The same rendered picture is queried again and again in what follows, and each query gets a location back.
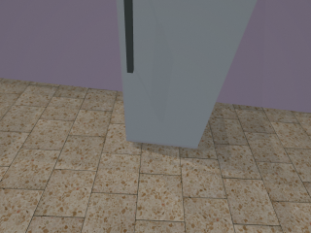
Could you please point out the handle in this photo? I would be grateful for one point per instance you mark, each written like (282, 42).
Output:
(128, 26)

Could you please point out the fridge door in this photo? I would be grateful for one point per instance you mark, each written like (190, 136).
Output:
(182, 50)

